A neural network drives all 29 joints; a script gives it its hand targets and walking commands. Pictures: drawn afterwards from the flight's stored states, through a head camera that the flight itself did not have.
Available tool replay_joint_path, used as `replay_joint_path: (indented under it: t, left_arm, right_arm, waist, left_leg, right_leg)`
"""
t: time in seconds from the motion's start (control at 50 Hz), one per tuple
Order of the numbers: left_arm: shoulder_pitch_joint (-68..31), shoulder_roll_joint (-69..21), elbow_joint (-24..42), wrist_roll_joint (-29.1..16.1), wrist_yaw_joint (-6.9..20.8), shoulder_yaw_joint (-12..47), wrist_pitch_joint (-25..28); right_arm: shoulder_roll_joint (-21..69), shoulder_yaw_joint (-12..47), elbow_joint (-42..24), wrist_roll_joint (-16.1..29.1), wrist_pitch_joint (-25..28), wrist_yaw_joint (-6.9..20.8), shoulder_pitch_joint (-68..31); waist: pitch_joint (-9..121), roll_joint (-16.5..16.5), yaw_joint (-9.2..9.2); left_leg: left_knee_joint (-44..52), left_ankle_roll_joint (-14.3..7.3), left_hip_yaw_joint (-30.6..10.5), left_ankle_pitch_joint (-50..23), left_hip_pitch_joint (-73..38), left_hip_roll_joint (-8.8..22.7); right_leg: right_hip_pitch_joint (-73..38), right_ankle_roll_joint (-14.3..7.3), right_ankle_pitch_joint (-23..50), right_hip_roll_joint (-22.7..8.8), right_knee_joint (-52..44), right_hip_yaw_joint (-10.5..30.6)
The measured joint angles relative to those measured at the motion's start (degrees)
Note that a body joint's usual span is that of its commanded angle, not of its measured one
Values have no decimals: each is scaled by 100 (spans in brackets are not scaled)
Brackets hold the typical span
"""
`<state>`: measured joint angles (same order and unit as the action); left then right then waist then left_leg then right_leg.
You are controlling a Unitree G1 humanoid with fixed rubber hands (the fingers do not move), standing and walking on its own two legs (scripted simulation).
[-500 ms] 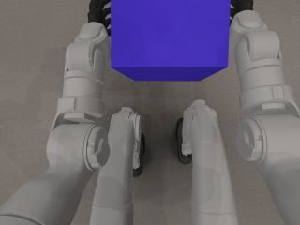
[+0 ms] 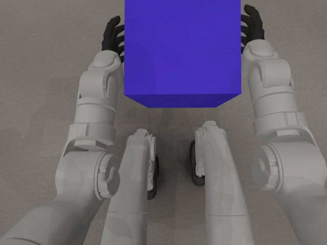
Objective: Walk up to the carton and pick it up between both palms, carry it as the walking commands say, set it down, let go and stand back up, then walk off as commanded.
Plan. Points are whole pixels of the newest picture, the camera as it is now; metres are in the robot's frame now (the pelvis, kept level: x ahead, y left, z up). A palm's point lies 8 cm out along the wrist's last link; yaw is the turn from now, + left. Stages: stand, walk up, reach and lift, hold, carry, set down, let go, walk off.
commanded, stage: reach and lift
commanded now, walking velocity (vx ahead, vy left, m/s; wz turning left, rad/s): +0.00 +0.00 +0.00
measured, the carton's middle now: (181, 58) +0.50 -0.02 -0.08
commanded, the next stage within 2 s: none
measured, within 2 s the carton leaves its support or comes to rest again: neither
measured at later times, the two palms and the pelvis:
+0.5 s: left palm (102, 49) +0.47 +0.12 +0.04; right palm (272, 35) +0.48 -0.17 +0.04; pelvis +0.01 +0.00 +0.06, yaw +0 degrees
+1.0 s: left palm (74, 33) +0.45 +0.13 +0.13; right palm (303, 12) +0.46 -0.16 +0.13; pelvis +0.03 -0.01 +0.12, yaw +0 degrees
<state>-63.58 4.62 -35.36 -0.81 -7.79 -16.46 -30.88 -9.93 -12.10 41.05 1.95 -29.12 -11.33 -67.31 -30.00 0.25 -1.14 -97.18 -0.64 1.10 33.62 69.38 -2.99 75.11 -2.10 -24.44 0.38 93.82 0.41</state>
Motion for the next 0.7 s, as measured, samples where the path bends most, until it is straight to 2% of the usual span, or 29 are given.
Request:
replay_joint_path:
  t: [0.18, 0.26, 0.36, 0.42, 0.5, 0.6, 0.7]
  left_arm:
    - [216, -43, 20, 0, 4, 193, -196]
    - [274, -47, 8, 0, -6, 185, -184]
    - [422, -92, -257, 0, 23, 11, -16]
    - [514, -112, -256, 0, 40, 12, 72]
    - [644, -149, -165, 0, 81, 59, 187]
    - [995, -203, 137, 0, 83, 264, 20]
    - [1136, -237, 225, 0, 80, 265, -83]
  right_arm:
    - [49, 0, -351, 0, -367, -24, 379]
    - [86, 0, -242, 0, -259, -17, 433]
    - [175, 0, 213, -74, -18, -11, 452]
    - [192, 0, 223, -78, 15, -11, 470]
    - [233, 0, -119, -78, -65, -43, 649]
    - [314, 77, -622, -78, -295, -56, 1138]
    - [381, 77, -691, -78, -325, -63, 1326]
  waist:
    - [-9, 0, 0]
    - [41, 0, 0]
    - [398, 0, 0]
    - [257, 0, 0]
    - [-44, 0, 0]
    - [-4, 1, 0]
    - [39, 1, 0]
  left_leg:
    - [451, 4, -30, -65, -672, -7]
    - [701, 4, -42, -105, -1027, -7]
    - [994, 4, -58, -205, -1073, -9]
    - [1182, 4, -69, -256, -1314, -11]
    - [1407, 14, -82, -309, -1686, -13]
    - [1677, 35, -99, -344, -2030, -14]
    - [2032, 35, -117, -426, -2478, -14]
  right_leg:
    - [-684, 2, 27, 4, -423, 0]
    - [-1041, 2, 44, 8, -653, 1]
    - [-1090, 2, 124, 10, -925, 1]
    - [-1332, 2, 159, 10, -1099, 2]
    - [-1707, 2, 190, 10, -1306, 2]
    - [-2050, 2, 199, 11, -1550, 2]
    - [-2502, 3, 254, 11, -1882, 2]
